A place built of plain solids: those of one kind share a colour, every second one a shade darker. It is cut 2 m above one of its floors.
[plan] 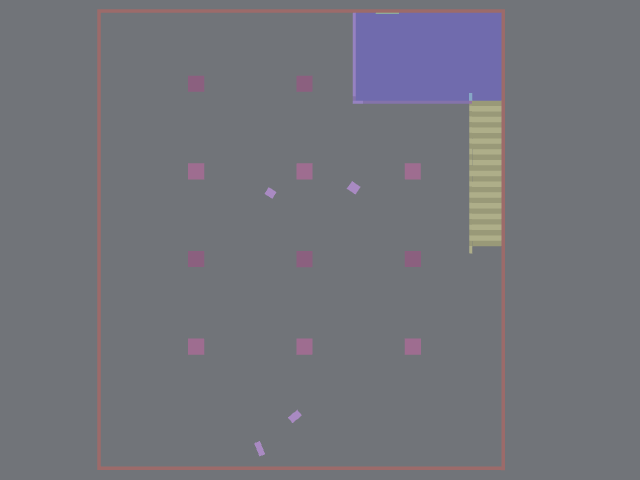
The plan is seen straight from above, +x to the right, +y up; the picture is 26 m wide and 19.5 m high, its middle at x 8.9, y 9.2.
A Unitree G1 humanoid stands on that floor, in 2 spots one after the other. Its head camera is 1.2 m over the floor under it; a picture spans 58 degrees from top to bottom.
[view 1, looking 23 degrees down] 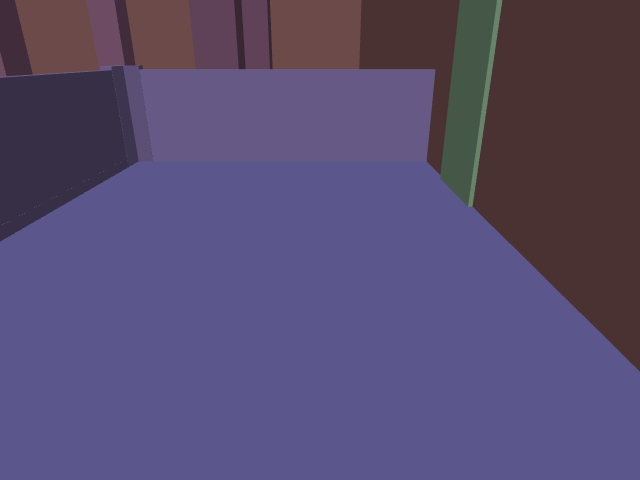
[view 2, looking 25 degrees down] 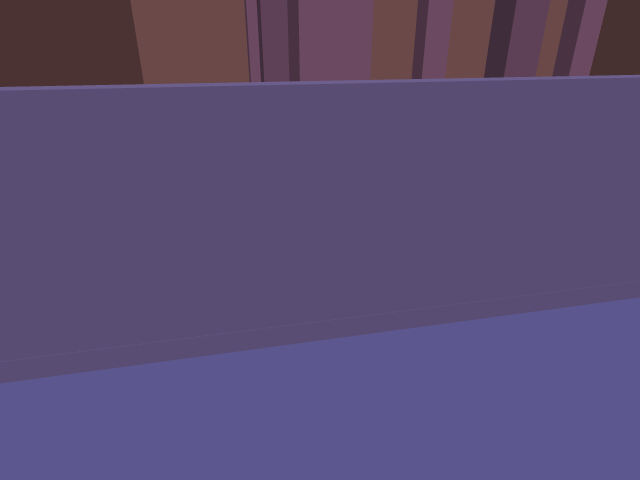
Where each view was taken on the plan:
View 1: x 15.68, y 17.11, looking -180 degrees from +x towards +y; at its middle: gal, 3.07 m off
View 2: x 13.68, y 16.36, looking -102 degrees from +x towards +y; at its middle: piece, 1.69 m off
